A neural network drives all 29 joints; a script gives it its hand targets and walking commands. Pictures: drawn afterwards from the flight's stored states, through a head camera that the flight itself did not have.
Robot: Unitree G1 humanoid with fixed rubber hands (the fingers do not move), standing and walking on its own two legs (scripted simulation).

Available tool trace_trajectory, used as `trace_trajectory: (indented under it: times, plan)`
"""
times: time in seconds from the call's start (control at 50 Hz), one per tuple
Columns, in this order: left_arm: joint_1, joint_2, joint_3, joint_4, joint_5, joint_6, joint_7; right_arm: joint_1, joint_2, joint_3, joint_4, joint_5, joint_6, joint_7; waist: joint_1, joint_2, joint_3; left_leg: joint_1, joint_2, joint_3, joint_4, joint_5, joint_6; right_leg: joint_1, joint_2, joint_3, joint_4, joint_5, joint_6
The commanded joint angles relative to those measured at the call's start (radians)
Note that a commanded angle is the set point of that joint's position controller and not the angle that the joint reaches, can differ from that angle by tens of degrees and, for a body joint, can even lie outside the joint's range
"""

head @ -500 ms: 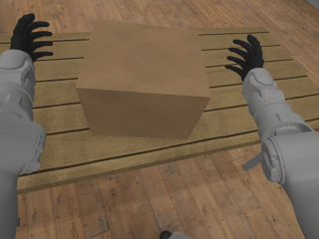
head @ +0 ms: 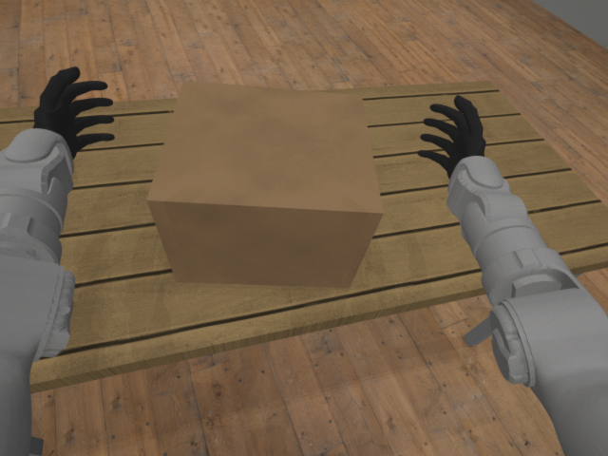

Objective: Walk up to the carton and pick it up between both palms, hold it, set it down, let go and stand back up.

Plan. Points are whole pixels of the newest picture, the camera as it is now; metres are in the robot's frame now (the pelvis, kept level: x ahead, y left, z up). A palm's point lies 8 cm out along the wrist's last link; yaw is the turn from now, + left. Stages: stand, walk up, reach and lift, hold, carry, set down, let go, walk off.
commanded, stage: set down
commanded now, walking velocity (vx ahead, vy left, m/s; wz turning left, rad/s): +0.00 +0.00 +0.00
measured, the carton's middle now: (269, 188) +0.55 -0.03 -0.01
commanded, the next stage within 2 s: none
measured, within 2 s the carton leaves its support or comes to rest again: neither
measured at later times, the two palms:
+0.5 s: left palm (45, 191) +0.46 +0.24 +0.12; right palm (450, 211) +0.38 -0.25 +0.11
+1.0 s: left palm (29, 262) +0.39 +0.27 +0.07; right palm (435, 269) +0.33 -0.22 +0.05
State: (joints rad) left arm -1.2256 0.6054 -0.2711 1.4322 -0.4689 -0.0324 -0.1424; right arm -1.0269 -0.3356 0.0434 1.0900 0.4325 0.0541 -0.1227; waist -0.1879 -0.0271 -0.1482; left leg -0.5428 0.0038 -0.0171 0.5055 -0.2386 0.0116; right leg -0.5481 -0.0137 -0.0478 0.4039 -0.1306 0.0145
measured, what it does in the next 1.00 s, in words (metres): stands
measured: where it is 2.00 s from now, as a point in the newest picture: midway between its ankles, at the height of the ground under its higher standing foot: outside the picture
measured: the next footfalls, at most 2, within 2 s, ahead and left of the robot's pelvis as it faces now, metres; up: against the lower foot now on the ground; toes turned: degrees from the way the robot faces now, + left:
none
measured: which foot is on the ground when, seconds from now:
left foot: down 0.00-1.00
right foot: down 0.00-1.00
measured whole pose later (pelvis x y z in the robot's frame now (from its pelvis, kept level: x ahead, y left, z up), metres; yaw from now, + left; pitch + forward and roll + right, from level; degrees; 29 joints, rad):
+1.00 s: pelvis +0.01 +0.01 +0.01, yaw -2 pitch +2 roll -2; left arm -0.53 0.53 -0.01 0.85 -0.35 -0.03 -0.17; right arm -0.35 -0.23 0.01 0.60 0.34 -0.03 -0.19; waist -0.06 -0.02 0.02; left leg -0.24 0.00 0.02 0.48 -0.29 0.03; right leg -0.26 -0.01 -0.01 0.38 -0.16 0.03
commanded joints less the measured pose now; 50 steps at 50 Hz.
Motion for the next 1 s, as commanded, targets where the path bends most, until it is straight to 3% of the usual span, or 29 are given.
trace_trajectory:
  times: [0.0,0.04,0.08,0.24,0.26,0.34,0.36,0.38,0.5,0.54,0.56,0.6,0.68,0.7,0.8,0.82,0.94,0.96,0.98]
  plan:
    - [-0.442,0.173,0.051,-0.153,0.004,-0.046,0.002,-0.381,-0.189,-0.046,-0.205,-0.021,-0.036,-0.014,0.009,0.129,-0.670,0.315,-0.035,0.022,-0.009,0.408,-0.027,0.363,0.030,-0.018,0.038,0.420,0.000]
    - [-0.413,0.166,0.057,-0.163,0.013,-0.048,0.000,-0.347,-0.182,-0.053,-0.210,-0.029,-0.035,-0.018,0.008,0.133,-0.639,0.323,-0.033,0.021,-0.020,0.384,-0.029,0.359,0.031,-0.019,0.030,0.385,-0.004]
    - [-0.392,0.166,0.068,-0.196,0.012,-0.062,0.001,-0.321,-0.172,-0.049,-0.245,-0.028,-0.043,-0.018,0.028,0.149,-0.656,0.339,-0.031,0.027,-0.013,0.395,-0.033,0.341,0.031,-0.019,0.029,0.360,-0.010]
    - [-0.286,0.155,0.097,-0.229,0.015,-0.060,-0.008,-0.235,-0.160,-0.063,-0.287,-0.047,-0.044,-0.026,0.032,0.113,-0.583,0.348,-0.027,0.028,-0.026,0.344,-0.027,0.346,0.036,-0.016,0.023,0.297,-0.010]
    - [-0.289,0.165,0.108,-0.237,0.014,-0.065,-0.008,-0.242,-0.157,-0.060,-0.311,-0.048,-0.047,-0.026,0.047,0.109,-0.583,0.338,-0.028,0.032,-0.027,0.326,-0.026,0.341,0.034,-0.014,0.022,0.272,-0.009]
    - [-0.275,0.169,0.131,-0.286,0.021,-0.072,-0.003,-0.219,-0.150,-0.072,-0.341,-0.055,-0.054,-0.028,0.055,0.119,-0.564,0.338,-0.026,0.032,-0.027,0.324,-0.031,0.340,0.037,-0.014,0.026,0.255,-0.014]
    - [-0.197,0.149,0.142,-0.303,0.039,-0.067,-0.004,-0.139,-0.135,-0.054,-0.335,-0.046,-0.056,-0.027,0.063,0.123,-0.550,0.365,-0.024,0.032,-0.029,0.346,-0.032,0.362,0.040,-0.011,0.023,0.272,-0.018]
    - [-0.220,0.159,0.145,-0.315,0.039,-0.067,-0.006,-0.156,-0.140,-0.070,-0.343,-0.049,-0.059,-0.031,0.053,0.129,-0.553,0.364,-0.024,0.033,-0.027,0.345,-0.036,0.350,0.040,-0.010,0.018,0.264,-0.017]
    - [-0.094,0.157,0.196,-0.413,0.069,-0.061,-0.014,-0.028,-0.127,-0.080,-0.403,-0.059,-0.079,-0.041,0.065,0.124,-0.510,0.411,-0.024,0.034,-0.023,0.392,-0.046,0.378,0.048,-0.007,0.010,0.284,-0.019]
    - [-0.032,0.154,0.217,-0.447,0.078,-0.059,-0.014,0.022,-0.114,-0.071,-0.438,-0.061,-0.082,-0.041,0.083,0.119,-0.489,0.414,-0.024,0.037,-0.028,0.393,-0.042,0.397,0.048,-0.004,0.007,0.276,-0.021]
    - [-0.073,0.165,0.210,-0.445,0.066,-0.055,-0.014,-0.021,-0.122,-0.086,-0.451,-0.067,-0.076,-0.043,0.070,0.112,-0.479,0.398,-0.024,0.036,-0.029,0.362,-0.040,0.383,0.046,-0.003,0.006,0.247,-0.019]
    - [0.000,0.160,0.237,-0.485,0.079,-0.052,-0.016,0.055,-0.107,-0.072,-0.484,-0.061,-0.080,-0.044,0.090,0.100,-0.460,0.406,-0.024,0.041,-0.037,0.365,-0.036,0.418,0.045,0.003,0.002,0.260,-0.019]
    - [0.092,0.156,0.265,-0.548,0.099,-0.048,-0.020,0.145,-0.085,-0.065,-0.530,-0.064,-0.091,-0.051,0.105,0.110,-0.430,0.416,-0.025,0.043,-0.038,0.405,-0.038,0.461,0.044,0.011,0.004,0.292,-0.025]
    - [0.073,0.161,0.263,-0.557,0.093,-0.048,-0.020,0.129,-0.091,-0.079,-0.544,-0.071,-0.092,-0.052,0.097,0.105,-0.426,0.415,-0.023,0.042,-0.036,0.393,-0.039,0.444,0.044,0.010,0.004,0.270,-0.024]
    - [0.260,0.134,0.306,-0.650,0.127,-0.042,-0.027,0.311,-0.059,-0.060,-0.585,-0.072,-0.119,-0.059,0.121,0.108,-0.367,0.464,-0.021,0.039,-0.034,0.456,-0.047,0.484,0.047,0.016,-0.006,0.304,-0.029]
    - [0.200,0.153,0.304,-0.658,0.114,-0.043,-0.028,0.252,-0.067,-0.080,-0.609,-0.081,-0.120,-0.063,0.110,0.098,-0.361,0.438,-0.023,0.041,-0.035,0.422,-0.042,0.467,0.044,0.018,-0.008,0.274,-0.027]
    - [0.383,0.125,0.332,-0.748,0.126,-0.044,-0.028,0.428,-0.027,-0.065,-0.677,-0.095,-0.137,-0.070,0.138,0.096,-0.281,0.446,-0.017,0.038,-0.051,0.410,-0.042,0.516,0.042,0.028,-0.010,0.259,-0.035]
    - [0.330,0.142,0.326,-0.754,0.116,-0.046,-0.029,0.378,-0.037,-0.085,-0.694,-0.101,-0.139,-0.074,0.127,0.100,-0.283,0.432,-0.016,0.037,-0.051,0.391,-0.044,0.495,0.040,0.026,-0.010,0.234,-0.035]
    - [0.363,0.134,0.330,-0.781,0.115,-0.050,-0.025,0.411,-0.026,-0.080,-0.707,-0.103,-0.140,-0.074,0.138,0.108,-0.279,0.436,-0.014,0.038,-0.050,0.394,-0.046,0.497,0.040,0.029,-0.010,0.226,-0.039]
